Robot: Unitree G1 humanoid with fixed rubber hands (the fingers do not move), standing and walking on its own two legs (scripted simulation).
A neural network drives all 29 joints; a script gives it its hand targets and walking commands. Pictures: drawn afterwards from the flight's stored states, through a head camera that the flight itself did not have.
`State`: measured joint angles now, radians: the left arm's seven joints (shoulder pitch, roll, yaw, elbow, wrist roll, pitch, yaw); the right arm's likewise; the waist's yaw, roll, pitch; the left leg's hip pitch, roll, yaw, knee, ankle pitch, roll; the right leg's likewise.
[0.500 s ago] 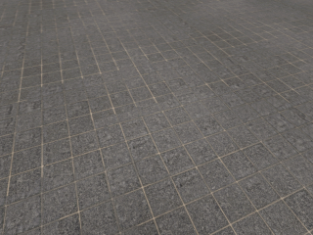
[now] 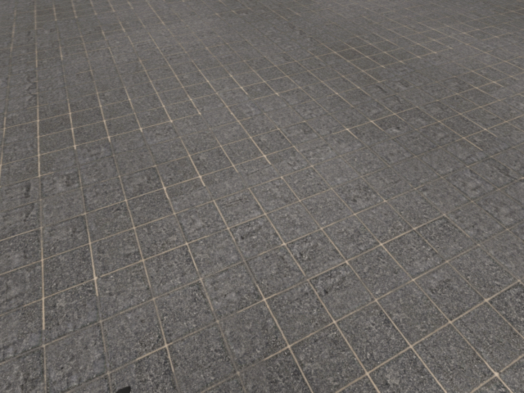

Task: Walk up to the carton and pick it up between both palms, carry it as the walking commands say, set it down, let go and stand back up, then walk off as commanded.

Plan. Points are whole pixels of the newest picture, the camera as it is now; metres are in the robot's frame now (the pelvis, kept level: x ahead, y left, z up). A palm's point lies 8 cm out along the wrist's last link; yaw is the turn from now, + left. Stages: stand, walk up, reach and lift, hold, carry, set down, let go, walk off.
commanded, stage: walk off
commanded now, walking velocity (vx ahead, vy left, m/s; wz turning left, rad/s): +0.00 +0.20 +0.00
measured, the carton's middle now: out of the picture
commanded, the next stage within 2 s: none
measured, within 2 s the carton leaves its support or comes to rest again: neither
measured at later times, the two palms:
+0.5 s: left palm out of the picture +0.05 +0.39 -0.12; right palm out of the picture +0.04 -0.12 -0.09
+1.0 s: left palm out of the picture -0.02 +0.45 -0.12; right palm out of the picture -0.01 -0.04 -0.11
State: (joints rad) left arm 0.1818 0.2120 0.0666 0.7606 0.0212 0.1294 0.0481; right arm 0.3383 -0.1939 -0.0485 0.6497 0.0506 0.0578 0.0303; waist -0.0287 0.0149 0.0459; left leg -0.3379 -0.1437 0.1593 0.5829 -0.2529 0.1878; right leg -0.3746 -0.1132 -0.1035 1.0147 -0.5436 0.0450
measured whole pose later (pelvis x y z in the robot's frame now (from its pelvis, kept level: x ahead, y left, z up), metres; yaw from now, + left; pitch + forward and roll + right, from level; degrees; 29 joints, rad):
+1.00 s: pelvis -0.09 +0.19 +0.00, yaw +2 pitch -1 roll +0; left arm 0.26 0.20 0.07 0.79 0.02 0.06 0.05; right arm 0.32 -0.21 -0.05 0.65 0.05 0.07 0.03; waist -0.02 0.02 0.05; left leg -0.44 0.01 -0.01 0.99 -0.39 0.02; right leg -0.30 -0.16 -0.15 0.74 -0.39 0.06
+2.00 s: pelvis -0.16 +0.41 +0.00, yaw +0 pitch +0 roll -3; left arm 0.19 0.23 0.07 0.80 0.02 0.09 0.04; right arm 0.30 -0.19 -0.05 0.66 0.05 0.07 0.02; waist -0.01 0.02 0.07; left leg -0.37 -0.02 0.06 0.71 -0.34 0.09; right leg -0.38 -0.10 -0.12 1.14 -0.57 0.05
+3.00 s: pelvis -0.25 +0.55 +0.00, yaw -2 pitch -1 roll +2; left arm 0.15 0.16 0.07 0.81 0.02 0.07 0.05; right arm 0.30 -0.19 -0.05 0.67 0.05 0.07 0.01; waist -0.01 0.04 0.08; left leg -0.40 -0.07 0.12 0.73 -0.35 0.09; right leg -0.32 -0.09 -0.12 0.76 -0.42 0.00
